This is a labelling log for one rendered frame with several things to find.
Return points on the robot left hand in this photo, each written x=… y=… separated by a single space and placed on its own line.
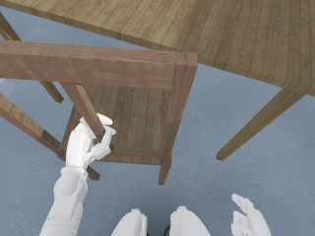
x=81 y=140

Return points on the robot left shin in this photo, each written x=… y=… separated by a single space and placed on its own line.
x=135 y=210

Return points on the right robot thigh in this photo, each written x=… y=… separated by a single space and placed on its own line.
x=186 y=223

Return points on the table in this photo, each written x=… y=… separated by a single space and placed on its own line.
x=271 y=41

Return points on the left robot forearm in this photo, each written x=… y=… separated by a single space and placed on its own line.
x=66 y=213

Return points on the chair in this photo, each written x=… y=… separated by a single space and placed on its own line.
x=144 y=92

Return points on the robot right hand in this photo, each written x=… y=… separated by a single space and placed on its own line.
x=253 y=224

